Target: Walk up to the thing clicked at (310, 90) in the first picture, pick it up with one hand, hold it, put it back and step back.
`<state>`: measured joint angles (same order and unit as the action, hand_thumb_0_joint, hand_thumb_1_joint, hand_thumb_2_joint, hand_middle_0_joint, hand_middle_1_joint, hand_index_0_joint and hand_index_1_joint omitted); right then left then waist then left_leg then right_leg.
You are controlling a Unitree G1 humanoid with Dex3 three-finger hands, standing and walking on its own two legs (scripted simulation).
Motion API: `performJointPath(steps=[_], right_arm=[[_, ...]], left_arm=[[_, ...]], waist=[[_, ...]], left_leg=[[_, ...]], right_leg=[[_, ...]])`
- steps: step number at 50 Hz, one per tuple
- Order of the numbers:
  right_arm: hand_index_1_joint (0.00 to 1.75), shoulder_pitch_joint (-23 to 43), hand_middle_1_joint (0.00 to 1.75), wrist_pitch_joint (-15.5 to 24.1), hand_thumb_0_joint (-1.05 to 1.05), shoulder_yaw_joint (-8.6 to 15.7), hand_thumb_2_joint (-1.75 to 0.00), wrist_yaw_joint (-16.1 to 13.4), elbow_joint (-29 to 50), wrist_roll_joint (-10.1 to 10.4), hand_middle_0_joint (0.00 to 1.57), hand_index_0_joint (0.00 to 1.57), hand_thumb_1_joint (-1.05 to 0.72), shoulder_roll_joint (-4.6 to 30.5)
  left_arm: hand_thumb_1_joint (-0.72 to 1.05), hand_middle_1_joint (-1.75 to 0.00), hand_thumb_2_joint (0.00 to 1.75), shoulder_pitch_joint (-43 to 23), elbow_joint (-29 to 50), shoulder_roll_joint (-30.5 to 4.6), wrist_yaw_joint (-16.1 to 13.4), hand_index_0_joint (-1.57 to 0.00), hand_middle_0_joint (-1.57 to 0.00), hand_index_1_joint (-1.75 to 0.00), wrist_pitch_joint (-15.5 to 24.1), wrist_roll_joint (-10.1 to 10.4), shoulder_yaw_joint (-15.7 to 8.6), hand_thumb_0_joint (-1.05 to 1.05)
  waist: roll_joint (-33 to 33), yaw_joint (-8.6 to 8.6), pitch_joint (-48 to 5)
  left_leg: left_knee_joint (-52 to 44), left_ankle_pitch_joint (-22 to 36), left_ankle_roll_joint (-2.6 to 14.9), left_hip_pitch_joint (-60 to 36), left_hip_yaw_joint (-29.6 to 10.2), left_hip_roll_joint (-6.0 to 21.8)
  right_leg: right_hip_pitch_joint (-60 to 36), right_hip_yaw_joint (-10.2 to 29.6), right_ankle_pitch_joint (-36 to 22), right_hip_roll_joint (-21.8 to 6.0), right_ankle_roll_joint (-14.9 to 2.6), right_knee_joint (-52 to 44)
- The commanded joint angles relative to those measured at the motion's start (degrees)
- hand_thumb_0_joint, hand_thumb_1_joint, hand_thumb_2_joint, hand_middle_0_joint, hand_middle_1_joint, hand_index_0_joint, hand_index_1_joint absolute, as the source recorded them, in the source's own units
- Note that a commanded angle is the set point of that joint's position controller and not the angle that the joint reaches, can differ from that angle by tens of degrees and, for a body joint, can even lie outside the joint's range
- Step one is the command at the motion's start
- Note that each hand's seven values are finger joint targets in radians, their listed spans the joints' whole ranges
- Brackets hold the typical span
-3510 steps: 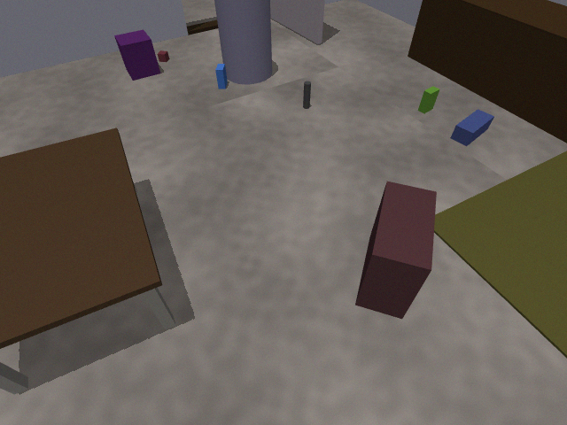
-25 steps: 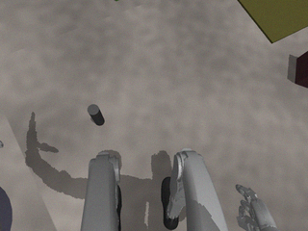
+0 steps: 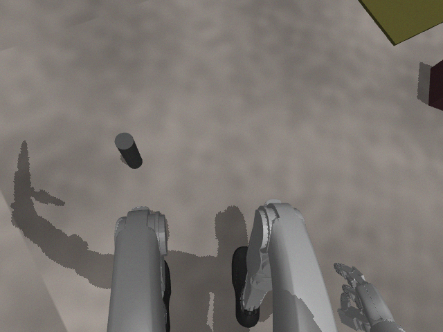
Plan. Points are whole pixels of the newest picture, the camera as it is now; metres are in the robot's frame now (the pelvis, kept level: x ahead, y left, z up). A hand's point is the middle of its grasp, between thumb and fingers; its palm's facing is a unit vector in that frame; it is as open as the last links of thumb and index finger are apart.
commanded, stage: go down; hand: left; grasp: from the side
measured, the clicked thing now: (130, 152) +0.50 +0.20 -0.32
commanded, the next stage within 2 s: approach in 0.64 s
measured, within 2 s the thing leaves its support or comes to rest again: neither
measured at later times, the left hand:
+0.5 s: hand out of the picture +0.43 +0.40 +0.00, palm faces +0.15 -0.99 -0.08, open 17.3 cm
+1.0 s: hand out of the picture +0.44 +0.38 -0.06, palm faces +0.12 -0.99 -0.01, open 17.4 cm
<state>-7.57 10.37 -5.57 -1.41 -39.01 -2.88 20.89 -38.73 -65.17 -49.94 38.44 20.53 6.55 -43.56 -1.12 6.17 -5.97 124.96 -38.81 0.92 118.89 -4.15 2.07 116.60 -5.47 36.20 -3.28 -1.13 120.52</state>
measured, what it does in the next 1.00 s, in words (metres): stands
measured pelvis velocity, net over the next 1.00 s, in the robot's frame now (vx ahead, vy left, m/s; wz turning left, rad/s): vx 0.00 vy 0.01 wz -0.05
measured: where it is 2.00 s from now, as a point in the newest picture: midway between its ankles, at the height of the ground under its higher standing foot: (202, 306)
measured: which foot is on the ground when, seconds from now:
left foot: down 0.00-1.00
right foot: down 0.00-1.00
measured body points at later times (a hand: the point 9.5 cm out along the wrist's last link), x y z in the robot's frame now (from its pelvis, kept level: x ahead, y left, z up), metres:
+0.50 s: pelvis +0.00 +0.01 -0.02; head +0.21 +0.07 +0.37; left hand +0.42 +0.45 +0.00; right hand +0.11 -0.28 -0.12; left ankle +0.09 +0.12 -0.37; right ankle +0.11 -0.12 -0.37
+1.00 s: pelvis +0.00 +0.01 -0.05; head +0.23 +0.08 +0.33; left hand +0.43 +0.44 -0.05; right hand +0.12 -0.28 -0.13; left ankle +0.09 +0.12 -0.37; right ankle +0.11 -0.12 -0.37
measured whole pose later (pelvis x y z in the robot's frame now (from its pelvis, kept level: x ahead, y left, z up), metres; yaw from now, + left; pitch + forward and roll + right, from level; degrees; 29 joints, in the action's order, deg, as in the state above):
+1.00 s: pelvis +0.00 +0.01 -0.05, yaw -3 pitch +30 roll -9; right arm -6.1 9.6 -10.7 0.2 -38.2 -4.7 22.4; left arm -43.9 -73.1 -55.3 41.8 29.4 11.9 -43.6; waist -3.2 9.3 -0.9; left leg 134.5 -39.7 1.7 126.0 -6.6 2.4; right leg 122.2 -7.3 35.9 -2.7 -0.4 127.7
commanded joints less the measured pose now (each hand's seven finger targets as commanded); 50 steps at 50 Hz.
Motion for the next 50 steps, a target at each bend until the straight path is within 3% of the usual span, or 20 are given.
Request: performJointPath(steps=[1, 5, 9, 14, 22, 25, 28, 31, 32, 36, 37, 38, 39, 41, 45, 50], right_arm=[[0.3, -8.22, 0.3, 1.03, 0.0, 4.36, -0.9, -0.67, 2.54, 0.28, 0.2, 0.2, -0.91, 13.24], [0.3, -9.5, 0.3, 0.71, 0.0, 4.05, -0.91, -0.59, 1.23, 0.16, 0.2, 0.2, -0.91, 13.34], [0.3, -10.27, 0.3, 0.31, 0.0, 3.81, -0.91, -0.49, 1.13, 0.24, 0.2, 0.2, -0.91, 13.56], [0.3, -10.04, 0.3, 0.01, 0.0, 3.72, -0.91, -0.41, 0.92, 0.34, 0.2, 0.2, -0.91, 14.06], [0.3, -10.1, 0.3, -0.34, 0.0, 3.4, -0.91, -0.36, 0.69, 0.37, 0.2, 0.2, -0.91, 14.37], [0.3, -10.02, 0.3, -0.54, 0.0, 3.19, -0.91, -0.25, 0.71, 0.19, 0.2, 0.2, -0.91, 14.67], [0.3, -9.79, 0.3, -0.72, 0.0, 3.09, -0.91, -0.24, 1.06, 0.07, 0.2, 0.2, -0.91, 14.68], [0.3, -10.32, 0.3, -0.6, 0.0, 2.52, -0.91, -0.12, 0.85, -0.13, 0.2, 0.2, -0.91, 14.4], [0.3, -10.21, 0.3, -0.66, 0.0, 2.44, -0.91, -0.11, 0.73, -0.19, 0.2, 0.2, -0.91, 14.63], [0.3, -10.22, 0.3, -0.96, 0.0, 2.31, -0.91, -0.17, 0.83, -0.42, 0.2, 0.2, -0.91, 14.92], [0.3, -10.34, 0.3, -1.07, 0.0, 2.29, -0.91, -0.06, 0.71, -0.43, 0.2, 0.2, -0.92, 15.07], [0.3, -10.04, 0.3, -1.04, 0.0, 2.06, -0.9, -0.03, 1.05, -0.5, 0.2, 0.2, -0.9, 14.95], [0.3, -9.7, 0.3, -1.04, 0.0, 2.13, -0.9, -0.05, 1.1, -0.39, 0.2, 0.2, -0.91, 15.13], [0.3, -9.34, 0.3, -0.82, 0.0, 1.43, -0.9, 0.14, 1.39, -0.63, 0.2, 0.2, -0.91, 14.58], [0.3, -7.08, 0.3, 0.07, 0.0, 0.4, -0.9, 0.55, 2.44, -0.97, 0.2, 0.2, -0.91, 15.11], [0.3, -4.86, 0.3, 0.47, 0.0, -1.64, -0.9, 1.27, 3.26, -2.48, 0.2, 0.2, -0.91, 16.18]], left_arm=[[-0.51, -0.02, 0.03, -14.47, 11.25, -26.74, -0.65, -0.04, -0.05, -0.03, 3.49, 2.2, -3.89, 0.0], [-0.49, -0.04, 0.06, -12.84, 9.88, -26.14, -0.2, -0.03, -0.05, -0.04, 3.02, 2.37, -3.69, 0.0], [-0.51, -0.03, 0.05, -13.95, 10.31, -25.74, 0.13, -0.04, -0.05, -0.04, 2.73, 2.57, -3.25, 0.0], [-0.48, -0.03, 0.06, -14.43, 10.44, -25.74, 0.35, -0.03, -0.05, -0.04, 3.1, 2.34, -2.86, 0.0], [-0.5, -0.04, 0.05, -15.96, 11.86, -28.57, 0.51, -0.04, -0.05, -0.05, 3.85, 3.03, -4.61, 0.0], [-0.46, -0.04, 0.06, -15.22, 9.54, -26.64, 0.9, -0.04, -0.05, -0.05, 3.87, 2.8, -3.52, 0.0], [-0.47, -0.04, 0.06, -16.8, 10.89, -28.82, 1.19, -0.03, -0.05, -0.05, 4.28, 2.99, -4.42, 0.0], [-0.47, -0.04, 0.07, -16.06, 9.32, -28.4, 1.46, -0.03, -0.05, -0.05, 4.48, 3.57, -4.69, 0.0], [-0.46, -0.04, 0.07, -15.92, 9.33, -29.19, 1.51, -0.03, -0.05, -0.04, 4.59, 3.77, -5.34, 0.0], [-0.45, -0.05, 0.07, -16.5, 9.29, -29.85, 1.92, -0.03, -0.04, -0.05, 4.55, 3.25, -5.11, 0.0], [-0.46, -0.1, 0.14, -16.48, 8.84, -29.28, 1.88, -0.03, -0.06, -0.13, 4.51, 3.27, -5.04, 0.0], [-0.52, -0.05, 0.06, -16.35, 8.21, -29.6, 2.0, -0.05, -0.08, -0.07, 4.48, 3.08, -4.67, 0.0], [-0.54, -0.06, 0.02, -16.52, 8.42, -29.49, 2.16, -0.06, -0.08, -0.08, 4.84, 3.56, -5.19, 0.0], [-0.53, -0.06, 0.02, -15.5, 5.51, -25.2, 2.58, -0.06, -0.08, -0.07, 5.73, 4.24, -3.13, 0.0], [-0.54, -0.06, 0.01, -15.06, 0.51, -21.05, 3.5, -0.06, -0.08, -0.07, 9.7, 6.63, -1.06, 0.0], [-0.56, -0.07, 0.01, -15.74, -2.49, -21.26, 2.93, -0.06, -0.08, -0.08, 15.46, 7.42, -0.75, 0.0]], waist=[[12.55, -1.89, -33.82], [13.64, -2.22, -35.64], [14.32, -1.25, -36.24], [15.87, -1.16, -32.98], [16.87, -1.58, -34.46], [16.52, -0.72, -32.78], [16.34, -0.77, -32.9], [14.3, -0.04, -34.07], [14.14, -0.49, -34.28], [15.57, -0.22, -34.55], [16.35, -0.06, -34.69], [15.36, 0.44, -33.68], [15.02, 0.1, -32.82], [12.75, 2.01, -29.84], [9.39, 4.47, -25.54], [11.25, 4.74, -25.34]], left_leg=[[-16.52, 1.93, 1.02, -22.5, 0.74, -1.0], [-15.54, 5.69, 0.61, -24.33, 0.66, -0.91], [-14.63, 8.9, 0.45, -24.83, 0.23, -0.97], [-15.2, 6.66, 0.25, -25.17, -1.39, -0.72], [-14.46, 6.05, 0.3, -24.99, -1.38, -0.85], [-14.28, 6.84, 0.13, -25.64, -2.14, -0.64], [-13.24, 5.27, 0.48, -23.75, -1.12, -0.87], [-11.48, 7.5, 0.76, -22.0, -0.06, -1.13], [-11.25, 8.51, 0.76, -22.0, -0.05, -1.08], [-11.08, 9.36, 0.61, -22.74, -0.27, -0.94], [-11.21, 10.05, 0.4, -23.96, -0.67, -0.87], [-10.87, 9.2, 0.57, -21.96, -0.57, -0.94], [-10.63, 8.55, 0.7, -21.34, -0.59, -0.92], [-9.51, 6.96, 0.94, -18.04, -0.55, -0.91], [-6.74, 4.82, 1.22, -14.59, -1.41, -0.6], [-4.05, 6.11, 0.44, -15.89, -2.43, -0.15]], right_leg=[[-17.34, 0.94, -0.69, 2.32, -1.03, -12.3], [-17.02, 0.71, -3.42, 2.38, -1.3, -10.81], [-16.72, -0.04, -5.97, 2.32, -1.44, -9.61], [-12.37, -0.77, -4.34, 2.17, -1.56, -8.4], [-12.02, -0.64, -3.87, 2.11, -1.49, -7.6], [-10.06, -1.07, -4.44, 2.08, -1.55, -6.97], [-11.41, -0.63, -3.36, 2.22, -1.33, -7.74], [-14.46, -0.55, -4.81, 2.41, -1.09, -8.09], [-14.83, -0.54, -5.46, 2.44, -1.12, -7.76], [-14.46, -0.76, -6.2, 2.41, -1.23, -7.03], [-13.56, -0.99, -6.65, 2.39, -1.41, -6.52], [-14.07, -0.92, -5.95, 2.48, -1.23, -6.96], [-13.29, -1.01, -5.58, 2.51, -1.24, -6.75], [-13.19, -1.35, -4.62, 2.79, -0.94, -6.93], [-10.73, -2.28, -3.5, 3.33, -0.63, -5.73], [-9.94, -3.48, -4.95, 3.69, -0.76, -2.51]])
